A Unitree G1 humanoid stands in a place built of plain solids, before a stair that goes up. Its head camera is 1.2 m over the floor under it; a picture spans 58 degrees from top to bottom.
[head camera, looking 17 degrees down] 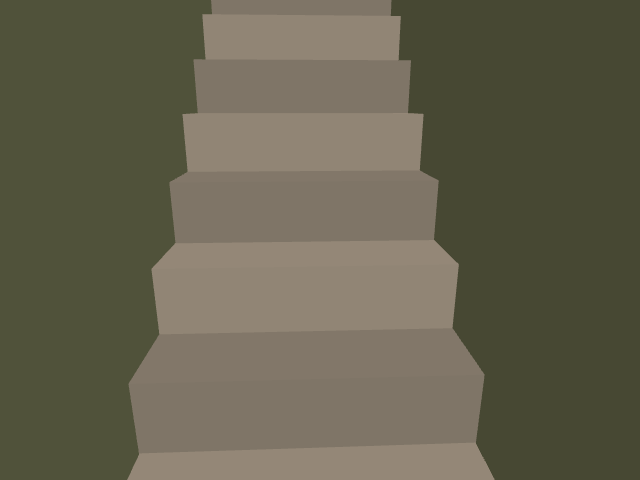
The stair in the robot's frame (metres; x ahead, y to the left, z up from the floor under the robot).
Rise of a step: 0.20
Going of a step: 0.23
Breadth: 0.84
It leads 2 degrees to the left of straight ahead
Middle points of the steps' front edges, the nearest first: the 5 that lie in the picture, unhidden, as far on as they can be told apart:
0.88 0.02 0.59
1.10 0.03 0.79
1.33 0.04 0.98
1.56 0.05 1.18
1.79 0.06 1.38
